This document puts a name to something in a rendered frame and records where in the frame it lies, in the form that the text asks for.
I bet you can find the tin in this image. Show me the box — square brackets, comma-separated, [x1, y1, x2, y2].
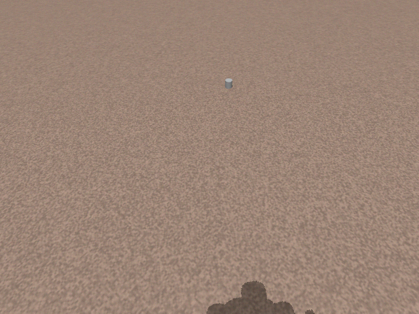
[225, 78, 232, 89]

